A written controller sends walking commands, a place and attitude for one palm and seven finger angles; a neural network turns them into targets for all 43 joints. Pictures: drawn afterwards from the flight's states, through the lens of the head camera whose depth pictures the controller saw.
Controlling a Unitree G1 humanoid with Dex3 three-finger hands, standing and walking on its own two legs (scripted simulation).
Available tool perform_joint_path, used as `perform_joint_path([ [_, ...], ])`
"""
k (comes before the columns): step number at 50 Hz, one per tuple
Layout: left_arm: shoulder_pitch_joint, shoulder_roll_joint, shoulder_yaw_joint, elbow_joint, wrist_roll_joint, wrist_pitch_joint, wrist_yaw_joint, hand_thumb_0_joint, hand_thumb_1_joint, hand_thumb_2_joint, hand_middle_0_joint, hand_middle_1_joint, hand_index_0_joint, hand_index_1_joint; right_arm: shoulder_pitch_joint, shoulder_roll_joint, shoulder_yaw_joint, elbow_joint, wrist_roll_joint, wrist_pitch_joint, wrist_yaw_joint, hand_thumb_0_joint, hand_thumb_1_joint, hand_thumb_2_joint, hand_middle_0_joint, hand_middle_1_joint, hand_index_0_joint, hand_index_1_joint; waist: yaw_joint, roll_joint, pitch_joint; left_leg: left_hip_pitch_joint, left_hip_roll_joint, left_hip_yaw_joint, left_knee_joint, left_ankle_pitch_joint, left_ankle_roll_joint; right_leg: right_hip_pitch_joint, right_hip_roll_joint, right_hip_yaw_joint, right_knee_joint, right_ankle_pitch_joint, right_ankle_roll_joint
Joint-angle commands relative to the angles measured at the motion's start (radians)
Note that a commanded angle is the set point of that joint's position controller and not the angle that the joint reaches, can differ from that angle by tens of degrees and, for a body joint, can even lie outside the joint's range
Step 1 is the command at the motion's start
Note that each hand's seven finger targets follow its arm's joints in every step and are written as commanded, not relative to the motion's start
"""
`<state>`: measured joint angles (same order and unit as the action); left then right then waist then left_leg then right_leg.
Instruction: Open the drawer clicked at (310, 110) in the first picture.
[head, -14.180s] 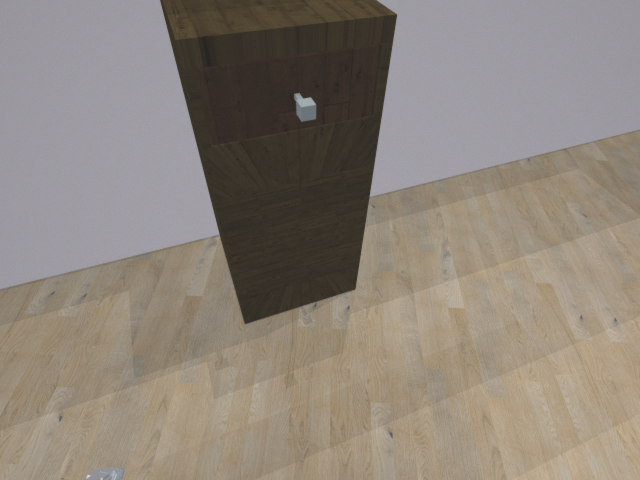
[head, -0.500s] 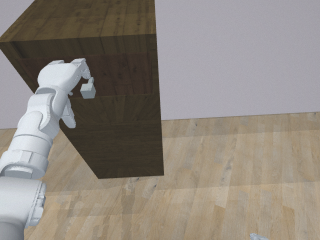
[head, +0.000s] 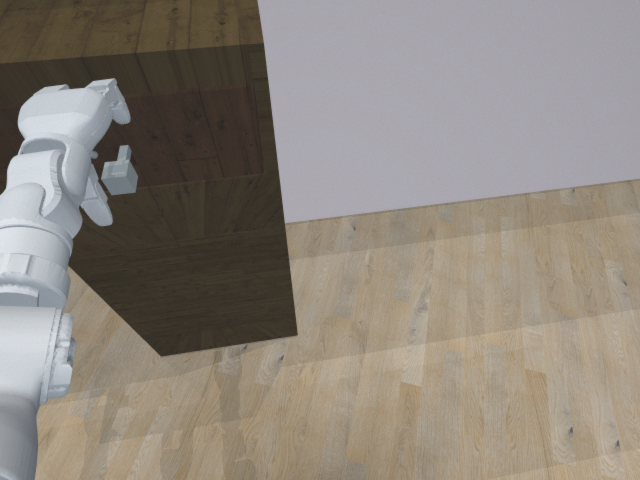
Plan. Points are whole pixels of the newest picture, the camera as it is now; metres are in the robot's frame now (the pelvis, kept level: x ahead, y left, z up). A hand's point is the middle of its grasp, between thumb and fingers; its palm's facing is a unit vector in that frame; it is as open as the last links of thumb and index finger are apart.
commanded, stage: move the hooked fingers above the handle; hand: left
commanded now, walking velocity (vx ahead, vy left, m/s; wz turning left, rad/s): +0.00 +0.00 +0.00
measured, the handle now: (122, 167) +0.53 +0.26 +0.08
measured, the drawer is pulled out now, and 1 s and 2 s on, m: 0.00 0.00 0.00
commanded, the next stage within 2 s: lower the fingers behind the handle in 0.56 s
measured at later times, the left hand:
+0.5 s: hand (84, 160) +0.48 +0.27 +0.14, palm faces -0.03 -0.03 -1.00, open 13.8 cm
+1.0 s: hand (92, 175) +0.48 +0.27 +0.11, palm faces -0.04 -0.03 -1.00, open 13.8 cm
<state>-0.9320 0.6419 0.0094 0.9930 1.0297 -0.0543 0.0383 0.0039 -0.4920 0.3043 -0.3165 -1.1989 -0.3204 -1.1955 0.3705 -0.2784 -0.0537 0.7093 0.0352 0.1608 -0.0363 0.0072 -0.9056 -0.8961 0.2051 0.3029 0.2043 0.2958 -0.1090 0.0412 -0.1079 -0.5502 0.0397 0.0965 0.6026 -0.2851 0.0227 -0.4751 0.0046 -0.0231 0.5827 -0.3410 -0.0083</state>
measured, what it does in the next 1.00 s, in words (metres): stands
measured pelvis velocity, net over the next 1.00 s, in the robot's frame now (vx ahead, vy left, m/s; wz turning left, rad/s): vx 0.00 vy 0.00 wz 0.01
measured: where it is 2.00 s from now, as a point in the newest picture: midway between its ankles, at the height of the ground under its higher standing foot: outside the picture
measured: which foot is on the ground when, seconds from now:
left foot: down 0.00-1.00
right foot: down 0.00-1.00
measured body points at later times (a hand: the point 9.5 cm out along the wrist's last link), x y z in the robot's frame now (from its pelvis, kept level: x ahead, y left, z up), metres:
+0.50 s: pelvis +0.00 +0.00 +0.00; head +0.05 -0.01 +0.45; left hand +0.47 +0.26 +0.19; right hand +0.05 -0.28 -0.13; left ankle +0.00 +0.11 -0.73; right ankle -0.04 -0.12 -0.73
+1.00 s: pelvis +0.00 +0.00 +0.00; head +0.07 +0.00 +0.44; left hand +0.48 +0.27 +0.17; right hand +0.01 -0.28 -0.13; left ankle +0.00 +0.11 -0.73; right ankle -0.04 -0.12 -0.73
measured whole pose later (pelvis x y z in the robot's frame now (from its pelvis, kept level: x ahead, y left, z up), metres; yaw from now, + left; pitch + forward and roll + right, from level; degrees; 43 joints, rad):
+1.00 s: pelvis +0.00 +0.00 +0.00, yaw +0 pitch +14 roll -1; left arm -0.87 0.63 0.01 0.97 1.03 -0.10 0.05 0.00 -0.49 0.30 -0.32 -1.20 -0.32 -1.20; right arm 0.36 -0.27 -0.05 0.71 0.03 0.17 -0.04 0.01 -0.90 -0.90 0.21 0.30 0.21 0.30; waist -0.10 0.04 -0.12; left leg -0.57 0.04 0.08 0.63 -0.30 0.02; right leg -0.49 0.00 -0.03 0.60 -0.35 -0.01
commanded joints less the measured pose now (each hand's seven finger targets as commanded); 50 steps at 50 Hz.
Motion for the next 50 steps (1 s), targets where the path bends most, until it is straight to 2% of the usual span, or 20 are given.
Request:
perform_joint_path([
  [1, -0.393, 0.269, 0.057, -0.219, -0.008, -0.005, 0.016, 0.000, -0.500, 0.300, -0.300, -1.200, -0.300, -1.200, 0.068, -0.154, -0.048, -0.088, -0.003, -0.013, -0.005, 0.000, -0.900, -0.900, 0.200, 0.300, 0.200, 0.300, 0.036, 0.030, -0.405, 0.315, -0.036, -0.058, -0.008, 0.504, 0.027, 0.128, 0.042, 0.005, -0.043, 0.444, -0.019],
  [6, -0.393, 0.343, 0.118, -0.250, -0.019, -0.028, 0.023, 0.000, -0.500, 0.300, -0.300, -1.200, -0.300, -1.200, 0.057, -0.160, -0.046, -0.087, -0.001, -0.010, -0.014, 0.000, -0.900, -0.900, 0.200, 0.300, 0.200, 0.300, 0.039, -0.008, -0.361, 0.282, -0.038, -0.056, -0.029, 0.420, 0.033, 0.142, 0.039, 0.010, -0.061, 0.405, -0.018],
  [9, -0.420, 0.342, 0.110, -0.248, -0.010, -0.027, 0.041, 0.000, -0.500, 0.300, -0.300, -1.200, -0.300, -1.200, 0.053, -0.157, -0.046, -0.080, 0.004, -0.017, -0.016, 0.000, -0.900, -0.900, 0.200, 0.300, 0.200, 0.300, 0.035, 0.024, -0.343, 0.285, -0.038, -0.058, -0.033, 0.394, 0.030, 0.112, 0.039, 0.010, -0.061, 0.376, -0.017],
  [11, -0.458, 0.270, 0.053, -0.275, -0.014, -0.030, 0.047, 0.000, -0.500, 0.300, -0.300, -1.200, -0.300, -1.200, 0.055, -0.150, -0.050, -0.079, 0.002, -0.022, -0.013, 0.000, -0.900, -0.900, 0.200, 0.300, 0.200, 0.300, 0.013, 0.035, -0.358, 0.326, -0.037, -0.064, -0.023, 0.418, 0.031, 0.089, 0.041, 0.006, -0.063, 0.370, -0.019],
  [14, -0.489, 0.240, 0.023, -0.263, -0.016, -0.016, 0.048, 0.000, -0.500, 0.300, -0.300, -1.200, -0.300, -1.200, 0.056, -0.150, -0.051, -0.069, 0.003, -0.030, -0.011, 0.000, -0.900, -0.900, 0.200, 0.300, 0.200, 0.300, 0.001, 0.058, -0.347, 0.357, -0.036, -0.070, -0.022, 0.392, 0.029, 0.044, 0.041, 0.005, -0.069, 0.334, -0.017],
  [17, -0.494, 0.264, 0.039, -0.249, -0.021, -0.012, 0.039, 0.000, -0.500, 0.300, -0.300, -1.200, -0.300, -1.200, 0.056, -0.152, -0.048, -0.068, 0.002, -0.030, -0.012, 0.000, -0.900, -0.900, 0.200, 0.300, 0.200, 0.300, 0.005, 0.044, -0.378, 0.358, -0.041, -0.066, -0.016, 0.412, 0.030, 0.074, 0.038, 0.009, -0.066, 0.371, -0.016],
  [20, -0.463, 0.239, 0.018, -0.198, -0.019, 0.006, 0.023, 0.000, -0.500, 0.300, -0.300, -1.200, -0.300, -1.200, 0.047, -0.150, -0.040, -0.073, 0.003, -0.026, -0.012, 0.000, -0.900, -0.900, 0.200, 0.300, 0.200, 0.300, 0.008, 0.020, -0.338, 0.320, -0.044, -0.064, -0.019, 0.404, 0.029, 0.078, 0.036, 0.004, -0.063, 0.378, -0.015],
  [22, -0.459, 0.286, 0.051, -0.182, -0.013, 0.004, 0.014, 0.000, -0.500, 0.300, -0.300, -1.200, -0.300, -1.200, 0.045, -0.155, -0.037, -0.076, 0.004, -0.023, -0.015, 0.000, -0.900, -0.900, 0.200, 0.300, 0.200, 0.300, 0.014, 0.001, -0.337, 0.301, -0.043, -0.060, -0.019, 0.396, 0.030, 0.098, 0.033, 0.009, -0.063, 0.386, -0.014],
  [26, -0.462, 0.276, 0.046, -0.228, -0.014, -0.020, 0.001, 0.000, -0.500, 0.300, -0.300, -1.200, -0.300, -1.200, 0.043, -0.150, -0.039, -0.094, -0.001, -0.022, -0.017, 0.000, -0.900, -0.900, 0.200, 0.300, 0.200, 0.300, 0.019, 0.017, -0.370, 0.316, -0.046, -0.057, -0.008, 0.429, 0.032, 0.115, 0.032, 0.013, -0.057, 0.412, -0.016],
  [28, -0.441, 0.299, 0.062, -0.204, -0.011, -0.023, 0.000, 0.000, -0.500, 0.300, -0.300, -1.200, -0.300, -1.200, 0.040, -0.154, -0.039, -0.092, 0.002, -0.020, -0.020, 0.000, -0.900, -0.900, 0.200, 0.300, 0.200, 0.300, 0.016, 0.007, -0.338, 0.297, -0.045, -0.057, -0.007, 0.405, 0.032, 0.099, 0.034, 0.013, -0.056, 0.404, -0.014],
  [30, -0.457, 0.266, 0.032, -0.219, -0.012, -0.028, 0.001, 0.000, -0.500, 0.300, -0.300, -1.200, -0.300, -1.200, 0.041, -0.149, -0.038, -0.095, 0.004, -0.021, -0.019, 0.000, -0.900, -0.900, 0.200, 0.300, 0.200, 0.300, 0.012, 0.033, -0.330, 0.305, -0.044, -0.061, -0.005, 0.409, 0.029, 0.070, 0.035, 0.009, -0.052, 0.383, -0.016],
  [32, -0.467, 0.290, 0.057, -0.247, -0.017, -0.040, 0.007, 0.000, -0.500, 0.300, -0.300, -1.200, -0.300, -1.200, 0.050, -0.151, -0.042, -0.093, 0.001, -0.022, -0.018, 0.000, -0.900, -0.900, 0.200, 0.300, 0.200, 0.300, 0.020, 0.039, -0.379, 0.324, -0.044, -0.062, 0.001, 0.430, 0.030, 0.088, 0.036, 0.014, -0.048, 0.397, -0.015],
  [34, -0.494, 0.264, 0.036, -0.249, -0.015, -0.043, 0.014, 0.000, -0.500, 0.300, -0.300, -1.200, -0.300, -1.200, 0.058, -0.149, -0.045, -0.086, -0.001, -0.024, -0.016, 0.000, -0.900, -0.900, 0.200, 0.300, 0.200, 0.300, 0.006, 0.050, -0.366, 0.333, -0.041, -0.068, 0.005, 0.434, 0.028, 0.057, 0.038, 0.008, -0.046, 0.386, -0.017],
  [35, -0.462, 0.277, 0.056, -0.238, -0.016, -0.044, 0.017, 0.000, -0.500, 0.300, -0.300, -1.200, -0.300, -1.200, 0.061, -0.150, -0.047, -0.083, -0.002, -0.024, -0.015, 0.000, -0.900, -0.900, 0.200, 0.300, 0.200, 0.300, 0.017, 0.040, -0.375, 0.331, -0.042, -0.067, 0.010, 0.448, 0.029, 0.066, 0.040, 0.008, -0.042, 0.397, -0.018],
  [37, -0.443, 0.253, 0.040, -0.223, -0.020, -0.043, 0.019, 0.000, -0.500, 0.300, -0.300, -1.200, -0.300, -1.200, 0.066, -0.150, -0.047, -0.081, -0.002, -0.021, -0.014, 0.000, -0.900, -0.900, 0.200, 0.300, 0.200, 0.300, 0.010, 0.031, -0.373, 0.322, -0.043, -0.067, 0.011, 0.445, 0.029, 0.060, 0.039, 0.008, -0.043, 0.397, -0.015],
  [39, -0.449, 0.269, 0.052, -0.209, -0.017, -0.039, 0.029, 0.000, -0.500, 0.300, -0.300, -1.200, -0.300, -1.200, 0.071, -0.154, -0.047, -0.075, -0.004, -0.021, -0.013, 0.000, -0.900, -0.900, 0.200, 0.300, 0.200, 0.300, 0.010, 0.019, -0.361, 0.302, -0.042, -0.067, 0.010, 0.421, 0.028, 0.058, 0.040, 0.008, -0.041, 0.387, -0.015],
  [42, -0.428, 0.315, 0.093, -0.230, -0.008, -0.050, 0.040, 0.000, -0.500, 0.300, -0.300, -1.200, -0.300, -1.200, 0.072, -0.153, -0.047, -0.080, -0.007, -0.017, -0.013, 0.000, -0.900, -0.900, 0.200, 0.300, 0.200, 0.300, 0.026, 0.037, -0.408, 0.295, -0.046, -0.061, 0.017, 0.458, 0.030, 0.097, 0.039, 0.013, -0.027, 0.434, -0.016],
  [44, -0.407, 0.274, 0.070, -0.234, -0.004, -0.050, 0.049, 0.000, -0.500, 0.300, -0.300, -1.200, -0.300, -1.200, 0.072, -0.149, -0.052, -0.078, -0.008, -0.015, -0.010, 0.000, -0.900, -0.900, 0.200, 0.300, 0.200, 0.300, 0.021, 0.049, -0.396, 0.308, -0.042, -0.061, 0.023, 0.474, 0.028, 0.068, 0.042, 0.007, -0.026, 0.425, -0.017],
  [46, -0.402, 0.289, 0.088, -0.224, -0.010, -0.052, 0.055, 0.000, -0.500, 0.300, -0.300, -1.200, -0.300, -1.200, 0.079, -0.155, -0.053, -0.072, -0.010, -0.014, -0.010, 0.000, -0.900, -0.900, 0.200, 0.300, 0.200, 0.300, 0.016, 0.020, -0.384, 0.294, -0.040, -0.064, 0.023, 0.472, 0.029, 0.074, 0.043, 0.006, -0.030, 0.423, -0.016],
  [50, -0.396, 0.285, 0.084, -0.217, 0.001, -0.049, 0.074, 0.000, -0.500, 0.300, -0.300, -1.200, -0.300, -1.200, 0.077, -0.152, -0.054, -0.075, -0.009, -0.016, -0.009, 0.000, -0.900, -0.900, 0.200, 0.300, 0.200, 0.300, 0.018, 0.048, -0.373, 0.290, -0.042, -0.064, 0.023, 0.427, 0.028, 0.043, 0.046, 0.005, -0.027, 0.379, -0.018],
])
